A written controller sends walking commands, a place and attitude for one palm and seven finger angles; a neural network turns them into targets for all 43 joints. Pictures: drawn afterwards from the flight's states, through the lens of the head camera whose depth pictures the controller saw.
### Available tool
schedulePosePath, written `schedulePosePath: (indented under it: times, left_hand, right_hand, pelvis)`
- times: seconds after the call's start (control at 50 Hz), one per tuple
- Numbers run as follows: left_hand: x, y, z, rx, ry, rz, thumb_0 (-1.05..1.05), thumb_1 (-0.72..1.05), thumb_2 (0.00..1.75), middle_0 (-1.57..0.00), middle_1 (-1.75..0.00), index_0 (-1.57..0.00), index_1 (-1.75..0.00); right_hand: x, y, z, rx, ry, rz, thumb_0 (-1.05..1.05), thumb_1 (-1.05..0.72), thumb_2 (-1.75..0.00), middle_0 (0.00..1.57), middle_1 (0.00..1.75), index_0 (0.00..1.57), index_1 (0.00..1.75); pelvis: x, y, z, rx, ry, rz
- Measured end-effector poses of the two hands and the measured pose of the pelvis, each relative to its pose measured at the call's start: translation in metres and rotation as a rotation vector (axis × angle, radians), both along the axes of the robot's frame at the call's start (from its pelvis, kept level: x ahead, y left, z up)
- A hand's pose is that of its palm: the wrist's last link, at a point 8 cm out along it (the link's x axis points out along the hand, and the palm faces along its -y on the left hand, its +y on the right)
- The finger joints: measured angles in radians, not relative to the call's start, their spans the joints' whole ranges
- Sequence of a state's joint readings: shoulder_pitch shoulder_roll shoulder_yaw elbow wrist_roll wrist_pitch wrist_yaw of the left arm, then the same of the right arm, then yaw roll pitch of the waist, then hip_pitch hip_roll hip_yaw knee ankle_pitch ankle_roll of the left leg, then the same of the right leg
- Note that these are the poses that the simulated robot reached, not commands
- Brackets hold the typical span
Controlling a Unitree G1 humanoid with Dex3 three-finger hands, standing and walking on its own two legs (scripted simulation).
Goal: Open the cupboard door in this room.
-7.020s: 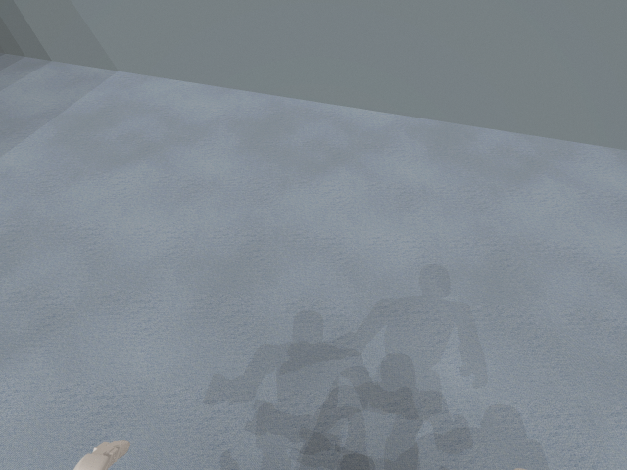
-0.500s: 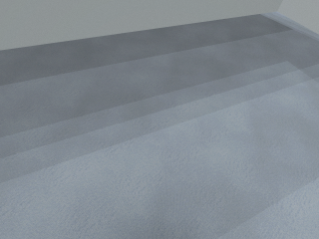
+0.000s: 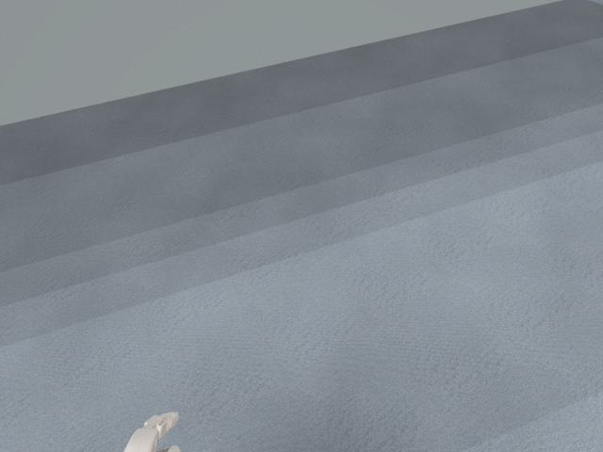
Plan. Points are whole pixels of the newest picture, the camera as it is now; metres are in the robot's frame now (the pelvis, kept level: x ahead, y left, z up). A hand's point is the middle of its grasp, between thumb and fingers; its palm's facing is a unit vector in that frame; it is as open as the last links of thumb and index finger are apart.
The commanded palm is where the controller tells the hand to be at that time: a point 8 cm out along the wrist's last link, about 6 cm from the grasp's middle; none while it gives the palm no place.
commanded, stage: turn or walk to find it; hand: left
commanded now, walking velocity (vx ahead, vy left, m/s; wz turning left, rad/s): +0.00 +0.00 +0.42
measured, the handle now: out of the picture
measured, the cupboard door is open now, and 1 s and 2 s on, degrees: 0 0 0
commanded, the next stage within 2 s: none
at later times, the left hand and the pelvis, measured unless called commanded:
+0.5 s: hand out of the picture -0.07 +0.23 -0.18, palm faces +0.31 -0.92 -0.24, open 7.3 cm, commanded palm none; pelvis -0.03 +0.03 -0.01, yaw +14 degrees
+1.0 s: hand out of the picture -0.01 +0.23 -0.14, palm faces +0.39 -0.88 -0.28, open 7.4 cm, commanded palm none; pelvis -0.05 +0.00 +0.00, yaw +24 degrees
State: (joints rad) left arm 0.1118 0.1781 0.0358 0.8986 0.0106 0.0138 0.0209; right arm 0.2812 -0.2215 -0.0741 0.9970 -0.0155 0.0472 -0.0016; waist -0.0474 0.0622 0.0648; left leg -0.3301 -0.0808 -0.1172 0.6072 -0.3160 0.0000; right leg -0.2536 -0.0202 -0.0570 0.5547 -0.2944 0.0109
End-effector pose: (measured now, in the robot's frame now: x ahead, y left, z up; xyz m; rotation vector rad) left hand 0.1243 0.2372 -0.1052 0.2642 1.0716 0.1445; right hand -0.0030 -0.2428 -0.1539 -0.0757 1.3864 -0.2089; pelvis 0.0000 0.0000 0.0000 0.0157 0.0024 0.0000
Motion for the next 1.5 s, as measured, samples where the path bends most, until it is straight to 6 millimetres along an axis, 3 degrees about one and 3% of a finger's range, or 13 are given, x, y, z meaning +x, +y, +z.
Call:
schedulePosePath:
  times: [0.16,0.28,0.38,0.52,0.58,0.66,0.78,0.88,1.0,1.12,1.24,1.36,1.5]
  left_hand:
    - [-0.058,-0.014,0.008,-0.004,0.055,0.112,0.0,0.91,0.9,-0.2,-0.3,-0.2,-0.3]
    - [-0.106,-0.01,-0.002,-0.026,0.11,0.22,0.0,0.91,0.9,-0.2,-0.3,-0.21,-0.3]
    - [-0.153,0.006,-0.015,-0.048,0.18,0.304,0.0,0.91,0.9,-0.2,-0.3,-0.2,-0.3]
    - [-0.216,0.043,-0.046,-0.087,0.278,0.416,0.0,0.91,0.9,-0.2,-0.3,-0.2,-0.3]
    - [-0.224,0.054,-0.042,-0.09,0.299,0.435,0.0,0.91,0.9,-0.2,-0.3,-0.2,-0.3]
    - [-0.218,0.065,-0.03,-0.088,0.242,0.446,0.01,0.91,0.9,-0.2,-0.3,-0.2,-0.3]
    - [-0.198,0.071,-0.019,-0.063,0.146,0.447,0.0,0.91,0.9,-0.2,-0.3,-0.2,-0.3]
    - [-0.177,0.061,-0.01,-0.042,0.082,0.438,0.0,0.91,0.9,-0.2,-0.3,-0.2,-0.3]
    - [-0.163,0.031,-0.002,-0.005,0.01,0.437,0.0,0.91,0.9,-0.2,-0.3,-0.2,-0.3]
    - [-0.192,-0.008,0.009,0.0,0.024,0.507,0.0,0.91,0.9,-0.2,-0.3,-0.2,-0.3]
    - [-0.229,-0.036,0.007,-0.028,0.075,0.596,0.0,0.91,0.9,-0.2,-0.3,-0.2,-0.3]
    - [-0.276,-0.051,-0.002,-0.056,0.119,0.7,0.0,0.92,0.9,-0.2,-0.3,-0.21,-0.3]
    - [-0.35,-0.061,-0.025,-0.12,0.208,0.808,0.0,0.91,0.9,-0.2,-0.3,-0.2,-0.3]
  right_hand:
    - [0.01,-0.027,0.005,0.001,0.02,0.078,0.0,-0.91,-0.9,0.2,0.3,0.19,0.3]
    - [0.034,-0.027,0.01,-0.026,0.027,0.171,0.0,-0.91,-0.9,0.19,0.3,0.19,0.3]
    - [0.072,-0.006,0.016,-0.049,-0.024,0.268,0.0,-0.91,-0.9,0.19,0.3,0.19,0.3]
    - [0.129,0.051,0.029,-0.077,-0.2,0.402,0.0,-0.91,-0.9,0.19,0.3,0.19,0.3]
    - [0.136,0.07,0.04,-0.075,-0.245,0.429,0.0,-0.91,-0.9,0.2,0.3,0.19,0.3]
    - [0.134,0.086,0.046,-0.062,-0.249,0.458,0.0,-0.91,-0.9,0.2,0.3,0.2,0.3]
    - [0.116,0.087,0.04,-0.03,-0.215,0.462,0.0,-0.9,-0.9,0.2,0.3,0.2,0.3]
    - [0.091,0.068,0.028,-0.012,-0.151,0.445,0.0,-0.9,-0.9,0.2,0.3,0.2,0.3]
    - [0.068,0.028,0.003,0.013,-0.059,0.439,0.0,-0.9,-0.9,0.2,0.3,0.2,0.3]
    - [0.067,-0.002,0.0,0.017,0.006,0.482,0.0,-0.91,-0.9,0.2,0.3,0.2,0.3]
    - [0.076,-0.017,0.007,-0.005,0.028,0.546,0.0,-0.91,-0.9,0.2,0.3,0.19,0.3]
    - [0.094,-0.005,0.011,-0.033,0.031,0.642,0.0,-0.91,-0.9,0.19,0.3,0.19,0.3]
    - [0.128,0.057,0.022,-0.033,-0.11,0.778,0.0,-0.91,-0.9,0.19,0.3,0.19,0.3]
  pelvis:
    - [-0.006,-0.014,0.01,0.022,-0.017,0.088]
    - [-0.009,-0.012,0.01,0.017,-0.016,0.153]
    - [-0.016,0.001,0.006,0.01,-0.014,0.2]
    - [-0.028,0.031,-0.007,-0.002,-0.023,0.246]
    - [-0.031,0.039,-0.001,-0.018,-0.025,0.262]
    - [-0.036,0.045,0.008,-0.03,-0.023,0.294]
    - [-0.041,0.042,0.011,-0.021,-0.021,0.333]
    - [-0.045,0.029,0.009,-0.01,-0.022,0.368]
    - [-0.047,-0.002,-0.001,0.016,-0.008,0.414]
    - [-0.049,-0.025,0.006,0.032,-0.017,0.484]
    - [-0.051,-0.035,0.012,0.035,-0.014,0.552]
    - [-0.059,-0.036,0.01,0.026,-0.011,0.612]
    - [-0.084,-0.024,0.003,0.003,-0.014,0.672]
